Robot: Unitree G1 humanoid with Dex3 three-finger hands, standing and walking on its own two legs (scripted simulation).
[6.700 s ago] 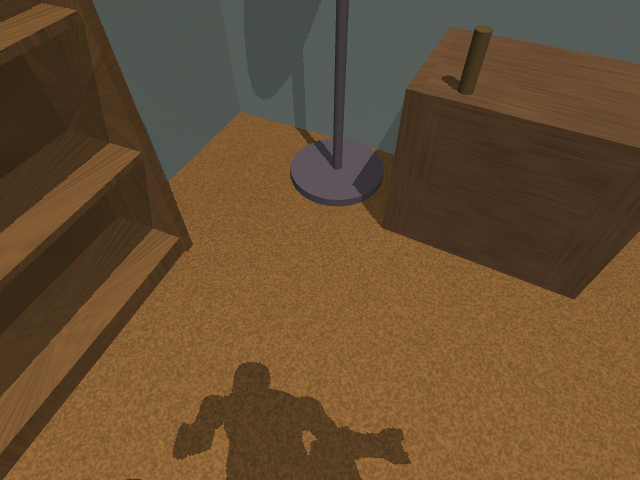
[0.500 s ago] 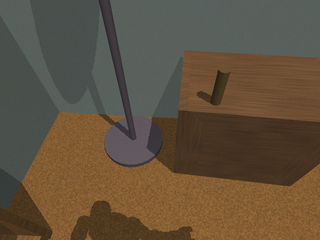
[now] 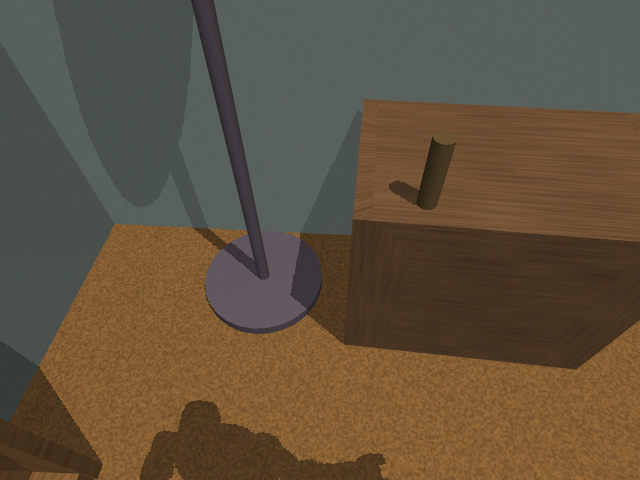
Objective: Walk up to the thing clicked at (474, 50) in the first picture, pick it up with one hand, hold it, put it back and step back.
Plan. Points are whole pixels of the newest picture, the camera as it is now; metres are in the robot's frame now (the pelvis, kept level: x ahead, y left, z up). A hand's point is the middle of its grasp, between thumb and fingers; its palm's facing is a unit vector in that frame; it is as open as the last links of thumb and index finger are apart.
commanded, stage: stand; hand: right
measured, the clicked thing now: (435, 172) +0.67 -0.20 -0.07
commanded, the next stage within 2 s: walk up in 0.82 s
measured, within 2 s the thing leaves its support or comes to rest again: neither
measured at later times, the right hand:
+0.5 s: hand out of the picture +0.08 -0.25 -0.16, palm faces -0.03 +0.94 -0.34, open 7.4 cm
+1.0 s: hand out of the picture +0.11 -0.26 -0.15, palm faces -0.03 +0.93 -0.37, open 7.4 cm
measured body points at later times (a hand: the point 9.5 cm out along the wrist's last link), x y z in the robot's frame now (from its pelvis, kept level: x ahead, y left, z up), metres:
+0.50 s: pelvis +0.01 +0.00 +0.00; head +0.02 +0.00 +0.45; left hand +0.08 +0.30 -0.13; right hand +0.08 -0.30 -0.13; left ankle +0.00 +0.13 -0.75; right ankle -0.02 -0.11 -0.75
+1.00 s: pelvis +0.04 +0.02 -0.01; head +0.04 +0.02 +0.44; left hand +0.07 +0.34 -0.13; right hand +0.11 -0.31 -0.13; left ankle +0.04 +0.14 -0.72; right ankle -0.03 -0.11 -0.75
